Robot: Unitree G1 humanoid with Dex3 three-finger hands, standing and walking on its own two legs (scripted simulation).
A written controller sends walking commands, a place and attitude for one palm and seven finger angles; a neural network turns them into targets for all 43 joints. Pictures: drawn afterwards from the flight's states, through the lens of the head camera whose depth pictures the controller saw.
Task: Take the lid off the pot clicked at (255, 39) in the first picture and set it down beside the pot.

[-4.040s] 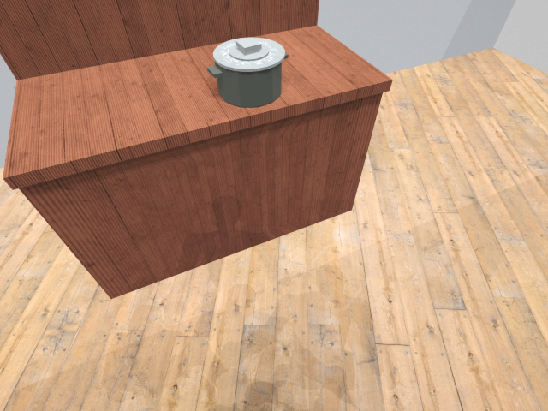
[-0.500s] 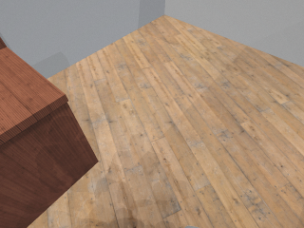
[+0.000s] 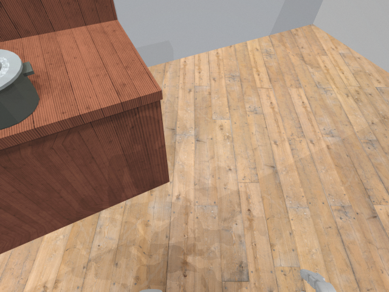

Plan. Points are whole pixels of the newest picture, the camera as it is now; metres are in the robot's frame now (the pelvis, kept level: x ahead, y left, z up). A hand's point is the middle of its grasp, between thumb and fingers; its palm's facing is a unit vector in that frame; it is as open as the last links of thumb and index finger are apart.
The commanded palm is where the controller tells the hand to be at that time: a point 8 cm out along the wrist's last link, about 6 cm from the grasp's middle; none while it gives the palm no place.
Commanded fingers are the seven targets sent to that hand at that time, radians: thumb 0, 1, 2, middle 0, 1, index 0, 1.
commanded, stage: turn to face it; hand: left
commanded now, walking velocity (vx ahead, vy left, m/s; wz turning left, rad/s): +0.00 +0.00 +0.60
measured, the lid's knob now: out of the picture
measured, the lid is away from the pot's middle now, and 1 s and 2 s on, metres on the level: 0.00 0.00 0.00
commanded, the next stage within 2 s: take the last steps up to it in 0.78 s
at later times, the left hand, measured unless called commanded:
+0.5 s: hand out of the picture +0.05 +0.18 -0.12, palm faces +0.30 -0.90 -0.33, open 7.4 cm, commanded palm none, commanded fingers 0.00 0.90 0.90 -0.20 -0.30 -0.20 -0.30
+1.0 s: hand out of the picture -0.10 +0.18 -0.16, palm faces +0.52 -0.82 -0.25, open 7.4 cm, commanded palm none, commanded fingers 0.00 0.90 0.90 -0.20 -0.30 -0.20 -0.30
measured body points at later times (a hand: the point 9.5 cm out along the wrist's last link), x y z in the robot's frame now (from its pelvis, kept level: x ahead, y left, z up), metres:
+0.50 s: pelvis +0.01 -0.04 +0.01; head +0.05 -0.08 +0.46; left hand +0.03 +0.23 -0.09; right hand +0.14 -0.28 -0.15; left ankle -0.05 +0.09 -0.64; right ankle +0.03 -0.14 -0.72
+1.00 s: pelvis +0.00 -0.02 +0.01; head +0.01 +0.00 +0.46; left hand -0.12 +0.22 -0.14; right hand +0.21 -0.18 -0.12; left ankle -0.06 +0.07 -0.72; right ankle +0.04 -0.15 -0.67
